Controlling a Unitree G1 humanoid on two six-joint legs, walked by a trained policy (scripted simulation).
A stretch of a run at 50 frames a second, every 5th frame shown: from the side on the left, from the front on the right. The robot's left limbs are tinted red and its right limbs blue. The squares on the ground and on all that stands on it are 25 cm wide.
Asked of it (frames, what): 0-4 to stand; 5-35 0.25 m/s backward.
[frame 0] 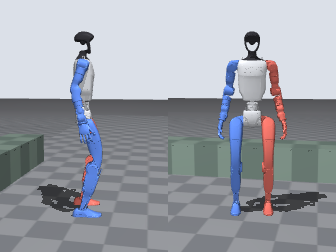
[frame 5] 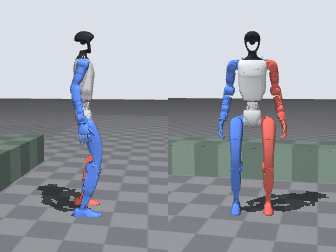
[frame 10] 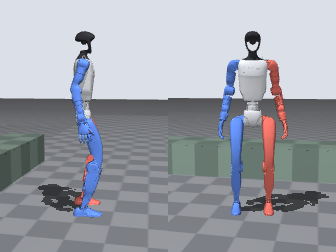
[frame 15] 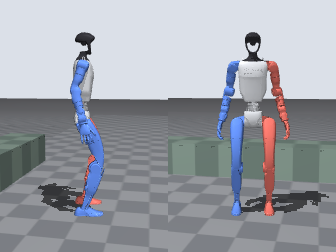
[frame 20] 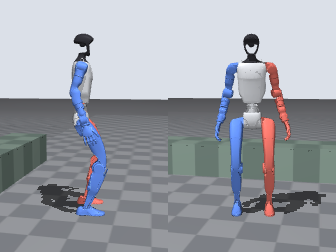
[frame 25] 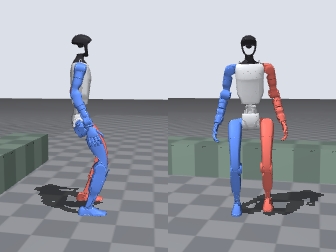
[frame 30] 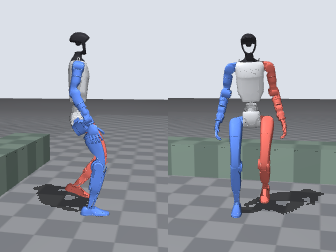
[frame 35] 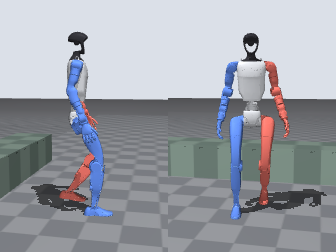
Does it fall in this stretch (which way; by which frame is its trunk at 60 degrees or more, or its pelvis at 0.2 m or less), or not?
no
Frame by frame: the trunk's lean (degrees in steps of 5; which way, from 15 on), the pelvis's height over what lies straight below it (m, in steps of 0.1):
0: 0, 0.8
5: 0, 0.8
10: 0, 0.8
15: 0, 0.8
20: 5, 0.8
25: 0, 0.7
30: 5, 0.8
35: 0, 0.8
